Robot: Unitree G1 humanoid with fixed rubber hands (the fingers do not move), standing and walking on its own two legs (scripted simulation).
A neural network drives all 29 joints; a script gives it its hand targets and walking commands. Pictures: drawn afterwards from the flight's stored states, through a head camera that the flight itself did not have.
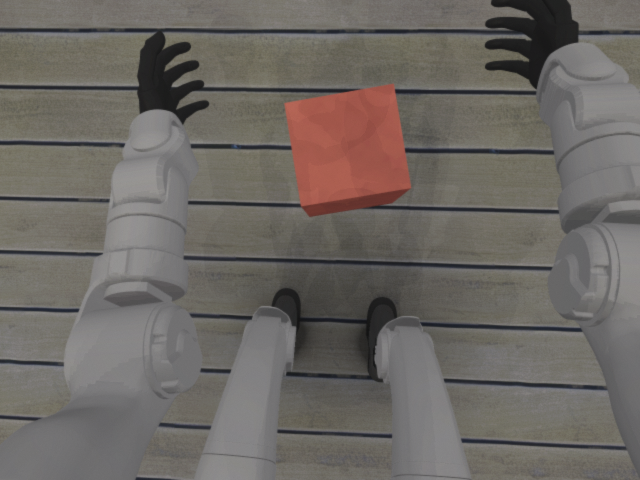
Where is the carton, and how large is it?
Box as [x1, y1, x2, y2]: [284, 84, 410, 216]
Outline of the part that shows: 393,84 284,103 300,203 309,216 390,203 410,188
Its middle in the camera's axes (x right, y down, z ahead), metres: +0.06 -0.18 +0.86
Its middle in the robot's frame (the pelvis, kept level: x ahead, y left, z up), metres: +0.54 +0.01 -0.54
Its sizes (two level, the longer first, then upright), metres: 0.210 0.200 0.250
